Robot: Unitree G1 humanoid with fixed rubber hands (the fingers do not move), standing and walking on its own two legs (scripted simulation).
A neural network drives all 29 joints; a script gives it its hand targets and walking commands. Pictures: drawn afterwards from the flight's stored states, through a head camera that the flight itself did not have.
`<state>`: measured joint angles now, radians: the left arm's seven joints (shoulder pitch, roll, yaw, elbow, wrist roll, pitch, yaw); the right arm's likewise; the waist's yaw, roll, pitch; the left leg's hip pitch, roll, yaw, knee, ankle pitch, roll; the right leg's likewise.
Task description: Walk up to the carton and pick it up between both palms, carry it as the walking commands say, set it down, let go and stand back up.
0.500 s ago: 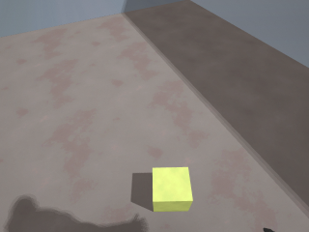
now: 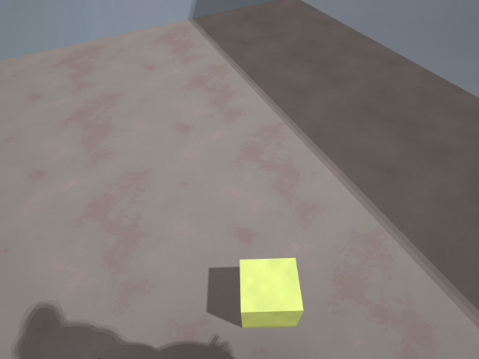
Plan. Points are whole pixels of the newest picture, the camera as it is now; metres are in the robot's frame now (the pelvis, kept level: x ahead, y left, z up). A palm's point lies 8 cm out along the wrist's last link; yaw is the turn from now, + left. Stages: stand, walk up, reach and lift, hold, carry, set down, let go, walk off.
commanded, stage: walk up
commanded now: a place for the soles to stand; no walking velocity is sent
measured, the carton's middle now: (268, 293) +0.44 -0.08 -0.65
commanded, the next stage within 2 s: reach and lift in 0.38 s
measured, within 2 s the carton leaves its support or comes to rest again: neither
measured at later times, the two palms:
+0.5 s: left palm out of the picture +0.11 +0.29 -0.10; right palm out of the picture +0.10 -0.28 -0.09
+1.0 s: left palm (133, 328) +0.22 +0.23 -0.14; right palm (389, 325) +0.20 -0.27 -0.15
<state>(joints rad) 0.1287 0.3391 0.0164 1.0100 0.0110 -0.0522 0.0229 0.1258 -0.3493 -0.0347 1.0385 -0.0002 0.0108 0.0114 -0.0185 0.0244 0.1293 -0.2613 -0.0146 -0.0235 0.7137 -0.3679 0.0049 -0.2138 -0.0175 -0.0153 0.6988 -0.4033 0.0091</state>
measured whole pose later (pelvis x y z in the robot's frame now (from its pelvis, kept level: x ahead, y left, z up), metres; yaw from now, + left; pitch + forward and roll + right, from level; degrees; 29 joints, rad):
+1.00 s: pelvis -0.07 -0.01 -0.05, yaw -2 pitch +10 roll +0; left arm -0.29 0.24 0.15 0.47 0.04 0.39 -0.01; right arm -0.27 -0.29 -0.14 0.49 0.00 0.39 0.02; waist 0.03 0.00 0.24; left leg -0.82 0.02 0.00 1.03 -0.38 -0.02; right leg -0.80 0.02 0.01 1.03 -0.40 0.00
